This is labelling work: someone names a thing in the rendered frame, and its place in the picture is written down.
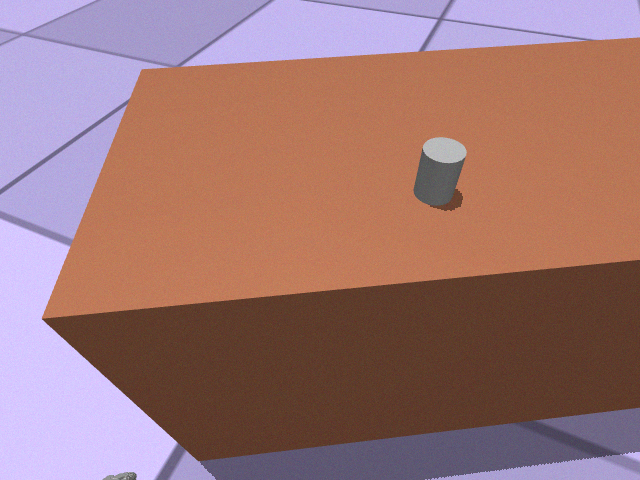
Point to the can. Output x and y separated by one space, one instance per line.
439 169

